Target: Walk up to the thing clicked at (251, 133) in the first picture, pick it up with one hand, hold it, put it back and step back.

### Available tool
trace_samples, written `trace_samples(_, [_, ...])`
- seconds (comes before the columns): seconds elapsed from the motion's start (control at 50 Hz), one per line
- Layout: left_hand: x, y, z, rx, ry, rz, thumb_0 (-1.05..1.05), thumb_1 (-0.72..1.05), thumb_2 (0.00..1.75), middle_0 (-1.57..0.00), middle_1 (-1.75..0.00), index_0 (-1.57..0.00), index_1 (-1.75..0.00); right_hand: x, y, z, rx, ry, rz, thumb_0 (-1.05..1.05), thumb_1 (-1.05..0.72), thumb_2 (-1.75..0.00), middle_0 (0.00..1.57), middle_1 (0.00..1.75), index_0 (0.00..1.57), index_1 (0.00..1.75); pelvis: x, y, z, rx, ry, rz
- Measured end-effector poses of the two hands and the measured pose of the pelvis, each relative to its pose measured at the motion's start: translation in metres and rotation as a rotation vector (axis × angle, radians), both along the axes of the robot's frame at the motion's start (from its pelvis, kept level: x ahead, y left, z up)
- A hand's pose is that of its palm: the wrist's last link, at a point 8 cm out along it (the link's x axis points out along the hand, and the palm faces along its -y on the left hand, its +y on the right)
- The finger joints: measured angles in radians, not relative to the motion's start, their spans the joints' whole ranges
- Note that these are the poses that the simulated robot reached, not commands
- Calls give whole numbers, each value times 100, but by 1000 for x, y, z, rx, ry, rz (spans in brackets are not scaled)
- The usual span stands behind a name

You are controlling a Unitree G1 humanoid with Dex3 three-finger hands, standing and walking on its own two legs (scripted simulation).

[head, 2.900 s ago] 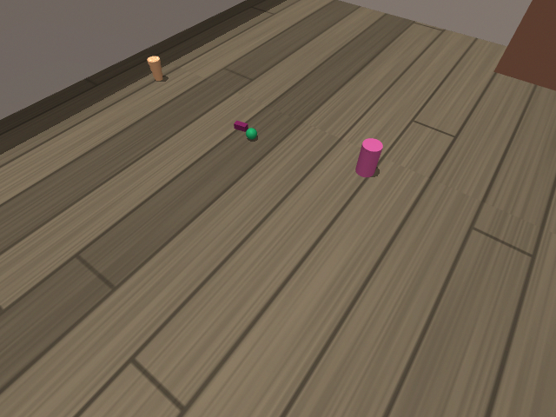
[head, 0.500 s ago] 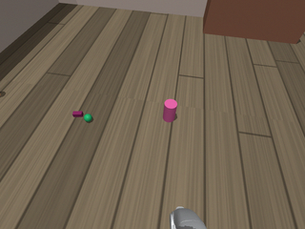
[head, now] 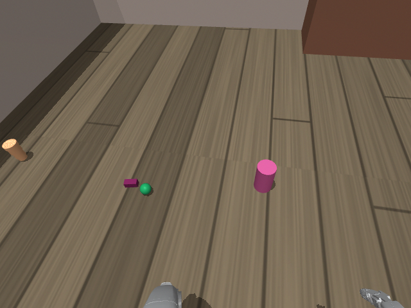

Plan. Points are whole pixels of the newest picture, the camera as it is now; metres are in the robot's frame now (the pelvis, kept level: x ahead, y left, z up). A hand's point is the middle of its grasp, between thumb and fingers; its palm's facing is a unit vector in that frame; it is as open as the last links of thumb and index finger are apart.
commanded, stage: walk up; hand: left
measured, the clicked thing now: (145, 188) +0.79 +0.40 -0.72
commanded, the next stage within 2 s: none
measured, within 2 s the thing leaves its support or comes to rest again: neither
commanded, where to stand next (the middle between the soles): +0.39 +0.22 m, yaw -5 degrees
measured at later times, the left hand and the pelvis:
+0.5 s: hand (46, 253) +0.25 +0.40 -0.12, palm faces -0.05 -0.85 -0.52, open 7.3 cm; pelvis +0.16 +0.11 -0.01, yaw -2 degrees
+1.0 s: hand (22, 207) +0.38 +0.54 -0.14, palm faces -0.13 -0.89 -0.45, open 7.3 cm; pelvis +0.29 +0.26 +0.00, yaw -4 degrees
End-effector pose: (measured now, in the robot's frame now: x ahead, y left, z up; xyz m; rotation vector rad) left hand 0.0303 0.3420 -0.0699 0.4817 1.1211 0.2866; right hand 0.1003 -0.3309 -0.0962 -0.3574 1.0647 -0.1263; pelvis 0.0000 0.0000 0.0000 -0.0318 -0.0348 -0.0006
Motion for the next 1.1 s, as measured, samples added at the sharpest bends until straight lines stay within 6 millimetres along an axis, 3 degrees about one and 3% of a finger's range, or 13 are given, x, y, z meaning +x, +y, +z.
trace_samples(0.08, [25, 49, -24, 12, 60, 4, 0, 90, 89, -21, -30, -21, -30, 29, 24, 4, -61, -43, -22, 0, -91, -90, 20, 30, 20, 30, 32, 38, -16, 26, 3, -11])
trace_samples(0.14, [55, 68, -32, 9, 88, 8, 0, 90, 89, -20, -30, -21, -30, 31, 45, 7, -67, -39, -65, 0, -91, -90, 20, 30, 20, 30, 50, 56, -15, 19, 2, -22])
trace_samples(0.28, [140, 72, -20, -55, 28, -71, 0, 90, 89, -20, -30, -21, -30, 18, 86, 7, -32, 93, -125, 0, -90, -90, 21, 30, 21, 30, 93, 81, 4, 31, 2, -40])
trace_samples(0.4, [197, 75, -13, -28, -51, -121, 0, 90, 89, -20, -30, -21, -30, 33, 105, -23, 21, 155, -145, 0, -90, -90, 21, 30, 21, 30, 132, 93, -8, 32, -7, -50])
trace_samples(0.48, [208, 92, -5, 3, -75, -89, 0, 90, 89, -20, -30, -21, -30, 67, 124, -35, 40, 157, -128, 1, -90, -90, 21, 30, 21, 30, 151, 109, -9, 3, -22, -46])
trace_samples(0.64, [215, 156, 8, 45, -32, -51, 0, 90, 89, -21, -30, -21, -30, 143, 162, -22, 33, 80, -71, 0, -90, -90, 21, 30, 21, 30, 187, 156, -4, 5, -12, -45])
trace_samples(0.74, [230, 217, -8, 61, 17, -37, 0, 90, 89, -21, -30, -21, -30, 180, 188, -12, -35, 36, -69, 0, -90, -90, 21, 30, 21, 30, 216, 202, -16, 10, 0, -55])
trace_samples(0.82, [257, 253, -27, 68, 66, -22, 0, 90, 89, -20, -30, -21, -30, 186, 212, -11, -76, 11, -113, 0, -90, -90, 20, 30, 21, 30, 239, 232, -25, 26, -6, -68])
trace_samples(0.9, [299, 256, -28, 9, 56, -65, 1, 90, 89, -20, -30, -21, -30, 178, 239, -4, -65, 65, -158, 0, -90, -90, 21, 30, 21, 30, 261, 246, -13, 28, -5, -78])
trace_samples(1.0, [349, 242, -28, -64, 30, -107, 0, 90, 89, -20, -30, -21, -30, 172, 261, -5, -51, 158, -174, 0, -90, -90, 21, 30, 21, 30, 286, 255, -4, 29, -2, -75])
trace_samples(1.1, [391, 224, -38, -101, -7, -115, 0, 90, 89, -20, -30, -21, -30, 190, 270, -22, -34, 199, -185, 0, -90, -90, 21, 30, 21, 30, 306, 255, -12, 26, 2, -77])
